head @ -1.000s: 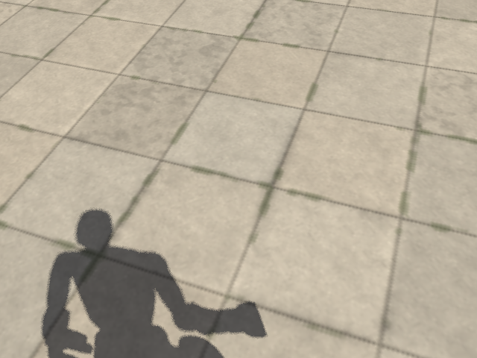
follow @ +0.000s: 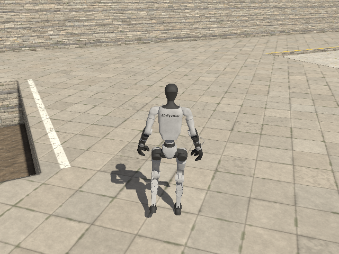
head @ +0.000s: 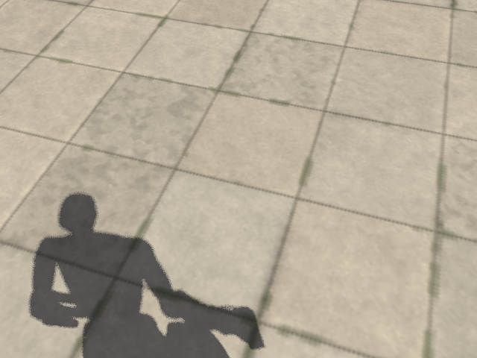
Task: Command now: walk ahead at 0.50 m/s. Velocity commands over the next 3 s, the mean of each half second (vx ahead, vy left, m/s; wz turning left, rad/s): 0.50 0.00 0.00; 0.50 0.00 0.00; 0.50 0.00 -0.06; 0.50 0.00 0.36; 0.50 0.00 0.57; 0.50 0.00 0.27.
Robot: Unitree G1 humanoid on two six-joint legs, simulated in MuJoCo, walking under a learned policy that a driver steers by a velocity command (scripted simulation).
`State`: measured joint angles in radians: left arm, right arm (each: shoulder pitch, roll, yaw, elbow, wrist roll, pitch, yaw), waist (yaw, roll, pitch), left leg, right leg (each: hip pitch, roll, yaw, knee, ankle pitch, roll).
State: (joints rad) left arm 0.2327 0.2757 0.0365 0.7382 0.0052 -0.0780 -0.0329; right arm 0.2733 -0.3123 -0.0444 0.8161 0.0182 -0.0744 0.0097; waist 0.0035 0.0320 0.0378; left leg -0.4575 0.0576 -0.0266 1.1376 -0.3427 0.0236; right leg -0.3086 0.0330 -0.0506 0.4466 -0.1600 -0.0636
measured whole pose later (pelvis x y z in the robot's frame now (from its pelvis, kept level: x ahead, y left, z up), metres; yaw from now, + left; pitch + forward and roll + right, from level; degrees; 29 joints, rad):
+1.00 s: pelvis +0.55 +0.00 -0.01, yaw +0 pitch +2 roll +1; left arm 0.09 0.27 0.04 0.75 -0.01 -0.09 -0.03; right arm 0.34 -0.30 -0.05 0.92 0.02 -0.06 0.00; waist -0.04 0.01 0.04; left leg -0.22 0.00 -0.04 1.00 -0.47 0.03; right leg -0.44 0.01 -0.04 0.56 -0.15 -0.06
